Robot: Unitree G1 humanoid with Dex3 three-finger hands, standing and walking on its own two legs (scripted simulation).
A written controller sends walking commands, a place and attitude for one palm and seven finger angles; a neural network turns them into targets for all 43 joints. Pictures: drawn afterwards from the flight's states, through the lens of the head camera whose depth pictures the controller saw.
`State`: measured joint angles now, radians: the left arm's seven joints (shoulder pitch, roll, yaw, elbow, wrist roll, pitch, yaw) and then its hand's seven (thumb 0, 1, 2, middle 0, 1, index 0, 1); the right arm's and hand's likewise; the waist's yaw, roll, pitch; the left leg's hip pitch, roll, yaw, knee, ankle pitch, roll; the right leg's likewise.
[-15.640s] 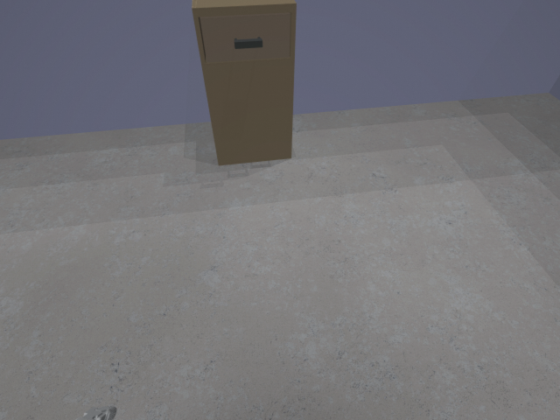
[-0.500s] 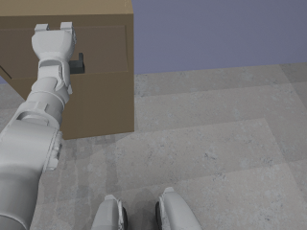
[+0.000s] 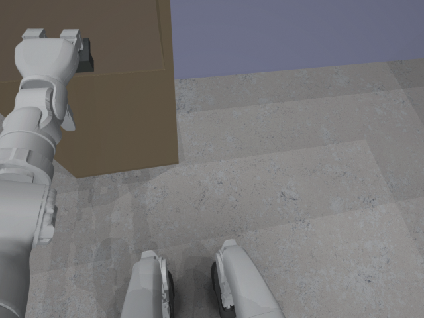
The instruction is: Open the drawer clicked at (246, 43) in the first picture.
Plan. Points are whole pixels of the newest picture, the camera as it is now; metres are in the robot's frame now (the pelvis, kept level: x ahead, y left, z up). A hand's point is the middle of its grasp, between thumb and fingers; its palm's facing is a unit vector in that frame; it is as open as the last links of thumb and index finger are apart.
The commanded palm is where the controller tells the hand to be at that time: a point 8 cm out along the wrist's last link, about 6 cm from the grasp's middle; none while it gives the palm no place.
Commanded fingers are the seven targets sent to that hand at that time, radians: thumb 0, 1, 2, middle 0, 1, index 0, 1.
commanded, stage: lower the fingers behind the handle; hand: left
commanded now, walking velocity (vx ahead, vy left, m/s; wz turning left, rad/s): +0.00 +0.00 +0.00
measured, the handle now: (57, 53) +0.61 +0.21 +0.05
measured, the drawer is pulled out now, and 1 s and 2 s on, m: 0.00 0.00 0.00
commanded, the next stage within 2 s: close the thumb around the handle in 0.28 s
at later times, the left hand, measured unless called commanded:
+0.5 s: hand (63, 79) +0.56 +0.21 +0.04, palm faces -0.08 +0.01 -1.00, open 13.5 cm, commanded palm +0.57 +0.19 +0.07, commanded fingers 0.00 -0.11 0.47 -0.33 -1.24 -0.33 -1.24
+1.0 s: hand (66, 81) +0.56 +0.20 +0.03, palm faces -0.05 +0.01 -1.00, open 6.5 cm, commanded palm +0.57 +0.19 +0.07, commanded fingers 0.00 0.90 0.90 -0.40 -1.35 -0.40 -1.35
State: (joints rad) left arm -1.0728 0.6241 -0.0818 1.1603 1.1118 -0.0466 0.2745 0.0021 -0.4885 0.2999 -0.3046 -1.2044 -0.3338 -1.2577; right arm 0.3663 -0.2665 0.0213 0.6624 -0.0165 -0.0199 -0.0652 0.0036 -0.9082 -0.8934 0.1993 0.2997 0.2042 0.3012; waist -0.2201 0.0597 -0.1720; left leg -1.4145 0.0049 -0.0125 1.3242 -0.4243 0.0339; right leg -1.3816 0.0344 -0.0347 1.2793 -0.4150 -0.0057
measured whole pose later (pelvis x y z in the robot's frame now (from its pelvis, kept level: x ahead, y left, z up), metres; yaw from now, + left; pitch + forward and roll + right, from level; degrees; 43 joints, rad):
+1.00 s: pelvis +0.04 +0.00 +0.03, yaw +1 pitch +28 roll -3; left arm -1.02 0.49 -0.10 1.29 1.10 0.04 0.45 0.00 0.63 0.79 -0.40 -1.33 -0.32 -1.31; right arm 0.33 -0.25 0.02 0.70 -0.03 0.04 -0.03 0.00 -0.91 -0.89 0.20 0.30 0.20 0.30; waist -0.20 0.06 -0.18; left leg -1.25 0.00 -0.04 1.20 -0.44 0.02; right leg -1.20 0.03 -0.05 1.15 -0.44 -0.02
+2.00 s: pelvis +0.11 +0.00 +0.07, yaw +0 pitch +27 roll -2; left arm -0.66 0.36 -0.08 0.98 1.11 0.02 0.50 0.00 0.67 0.77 -0.31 -1.35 -0.36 -1.33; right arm 0.27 -0.23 -0.06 0.69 -0.04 0.12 0.01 0.00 -0.91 -0.89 0.20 0.30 0.20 0.30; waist -0.08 0.05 -0.21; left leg -0.99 0.01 0.00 1.05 -0.51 0.03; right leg -0.96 0.04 -0.01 1.00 -0.50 -0.01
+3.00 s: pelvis +0.03 +0.01 +0.03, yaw +0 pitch +28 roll -3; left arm -1.00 0.49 -0.09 1.22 1.10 0.06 0.44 0.00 0.66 0.80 -0.37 -1.35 -0.38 -1.35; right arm 0.33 -0.24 0.01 0.71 -0.04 0.02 -0.02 0.00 -0.91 -0.89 0.20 0.30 0.20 0.30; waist -0.20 0.06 -0.18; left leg -1.26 0.00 -0.02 1.21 -0.44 0.04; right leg -1.22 0.03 -0.04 1.15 -0.43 0.00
